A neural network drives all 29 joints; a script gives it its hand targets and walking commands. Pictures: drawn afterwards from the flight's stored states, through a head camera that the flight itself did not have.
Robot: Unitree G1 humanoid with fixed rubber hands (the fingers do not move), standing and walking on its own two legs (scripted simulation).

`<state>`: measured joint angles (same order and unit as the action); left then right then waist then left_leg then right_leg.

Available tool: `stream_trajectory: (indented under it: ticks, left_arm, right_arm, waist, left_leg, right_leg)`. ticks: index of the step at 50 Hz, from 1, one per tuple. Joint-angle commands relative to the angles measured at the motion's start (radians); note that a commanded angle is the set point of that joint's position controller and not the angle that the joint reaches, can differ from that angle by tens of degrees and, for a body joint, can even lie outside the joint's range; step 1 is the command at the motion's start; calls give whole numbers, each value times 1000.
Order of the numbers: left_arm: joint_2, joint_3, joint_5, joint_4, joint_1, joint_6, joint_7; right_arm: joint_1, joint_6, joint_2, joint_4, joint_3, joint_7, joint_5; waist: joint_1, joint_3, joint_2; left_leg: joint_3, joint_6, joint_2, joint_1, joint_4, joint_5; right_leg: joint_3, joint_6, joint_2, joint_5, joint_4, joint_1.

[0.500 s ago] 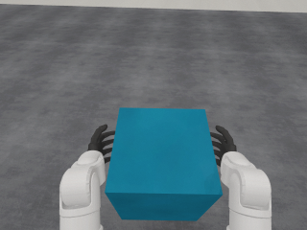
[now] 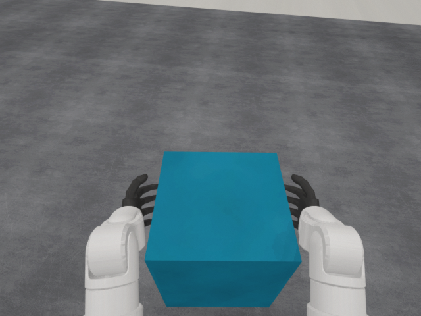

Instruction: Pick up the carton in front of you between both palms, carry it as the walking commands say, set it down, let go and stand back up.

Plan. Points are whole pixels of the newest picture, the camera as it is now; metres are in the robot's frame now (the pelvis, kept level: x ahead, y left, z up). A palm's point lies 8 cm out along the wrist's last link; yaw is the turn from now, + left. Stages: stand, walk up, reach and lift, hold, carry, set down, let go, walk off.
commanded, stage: carry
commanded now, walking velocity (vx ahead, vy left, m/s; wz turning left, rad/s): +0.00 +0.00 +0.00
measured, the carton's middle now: (219, 233) +0.27 +0.00 +0.01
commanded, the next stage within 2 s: hold in 1.58 s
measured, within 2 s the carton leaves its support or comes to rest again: neither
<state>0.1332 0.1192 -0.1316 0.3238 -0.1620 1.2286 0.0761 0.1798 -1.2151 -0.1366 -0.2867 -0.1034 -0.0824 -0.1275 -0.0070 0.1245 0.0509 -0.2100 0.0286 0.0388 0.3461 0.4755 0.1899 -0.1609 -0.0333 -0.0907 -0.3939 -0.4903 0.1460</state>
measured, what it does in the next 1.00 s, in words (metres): stands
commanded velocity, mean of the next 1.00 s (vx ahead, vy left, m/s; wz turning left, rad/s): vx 0.00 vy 0.00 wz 0.00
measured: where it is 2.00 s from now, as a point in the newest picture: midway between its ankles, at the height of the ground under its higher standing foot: outside the picture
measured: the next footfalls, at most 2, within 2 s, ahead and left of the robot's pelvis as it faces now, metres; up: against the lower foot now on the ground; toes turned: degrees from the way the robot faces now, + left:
none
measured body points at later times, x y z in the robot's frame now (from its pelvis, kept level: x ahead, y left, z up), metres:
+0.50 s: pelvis +0.02 -0.01 -0.01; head +0.00 -0.01 +0.44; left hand +0.29 +0.14 +0.04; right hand +0.29 -0.17 +0.04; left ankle +0.03 +0.11 -0.73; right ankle -0.10 -0.11 -0.74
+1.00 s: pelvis -0.04 -0.01 +0.00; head -0.05 -0.01 +0.45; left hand +0.27 +0.13 +0.03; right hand +0.26 -0.17 +0.03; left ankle +0.03 +0.11 -0.74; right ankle -0.10 -0.11 -0.74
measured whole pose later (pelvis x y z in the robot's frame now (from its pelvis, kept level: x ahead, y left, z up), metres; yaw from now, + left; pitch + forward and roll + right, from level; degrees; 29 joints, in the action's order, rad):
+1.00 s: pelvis -0.04 -0.01 +0.00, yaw -2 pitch +2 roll +0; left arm 0.14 0.17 -0.24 -0.16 -0.21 0.71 0.02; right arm 0.21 -0.71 -0.14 0.17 -0.17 -0.03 -0.23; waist 0.00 0.09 0.00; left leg -0.18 0.01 0.09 0.38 0.52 0.16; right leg -0.18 0.00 -0.06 -0.38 -0.54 0.19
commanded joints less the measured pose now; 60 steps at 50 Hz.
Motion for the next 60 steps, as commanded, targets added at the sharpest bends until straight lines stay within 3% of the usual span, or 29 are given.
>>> stream_trajectory:
  ticks: [1,3,7,9,13,15,21,25,32,36,40,47,60]
  left_arm:
    - [901,-742,434,55,-472,-1,-263]
    - [921,-743,430,48,-449,-13,-263]
    - [949,-747,411,25,-400,-47,-266]
    - [951,-749,400,14,-387,-69,-268]
    - [927,-740,374,-13,-364,-122,-269]
    - [912,-733,358,-26,-351,-148,-268]
    - [848,-691,301,-84,-325,-231,-261]
    - [806,-651,258,-139,-327,-301,-256]
    - [761,-528,158,-281,-389,-446,-242]
    - [771,-443,102,-411,-443,-535,-245]
    - [844,-432,89,-485,-501,-596,-262]
    - [910,-510,135,-434,-476,-563,-277]
    - [891,-519,146,-399,-479,-534,-277]
  right_arm:
    - [390,7,-934,-27,679,257,401]
    - [385,17,-949,-39,688,254,399]
    - [374,46,-966,-52,719,256,394]
    - [372,67,-966,-50,733,259,389]
    - [366,115,-937,-33,741,261,367]
    - [358,139,-923,-19,740,262,354]
    - [318,220,-859,49,690,259,297]
    - [308,287,-820,103,637,252,246]
    - [377,430,-768,245,515,244,155]
    - [424,520,-774,374,427,248,97]
    - [485,581,-848,446,415,265,88]
    - [467,550,-914,401,494,282,138]
    - [463,521,-893,365,498,280,144]
  waist:
    - [3,285,-135]
    - [4,312,-106]
    - [4,317,-89]
    - [4,305,-74]
    - [4,281,-12]
    - [3,267,-3]
    - [2,244,-30]
    - [5,223,-27]
    - [5,172,-49]
    - [5,157,-49]
    - [5,167,-46]
    - [4,206,-52]
    - [5,187,-52]
  left_leg:
    - [141,25,168,-312,47,-811]
    - [130,28,159,-318,75,-841]
    - [126,32,152,-324,89,-877]
    - [125,28,142,-300,90,-824]
    - [96,9,108,-195,100,-603]
    - [88,3,100,-179,97,-553]
    - [101,6,119,-193,107,-565]
    - [99,2,117,-164,106,-428]
    - [119,1,136,-159,48,-319]
    - [122,-4,136,-148,22,-237]
    - [124,-4,134,-150,10,-203]
    - [126,-4,133,-161,11,-231]
    - [129,-11,134,-145,1,-200]
  right_leg:
    - [41,-21,-54,430,9,15]
    - [39,-23,-53,508,-16,-2]
    - [35,-25,-41,514,-7,0]
    - [36,-24,-42,548,10,-20]
    - [44,-12,-77,767,-16,-87]
    - [41,-6,-85,799,-22,-85]
    - [34,-1,-83,687,-15,-44]
    - [31,14,-98,639,-8,-33]
    - [36,26,-78,325,35,37]
    - [50,35,-77,245,59,61]
    - [62,42,-77,207,69,74]
    - [65,43,-75,218,56,73]
    - [74,50,-74,184,64,102]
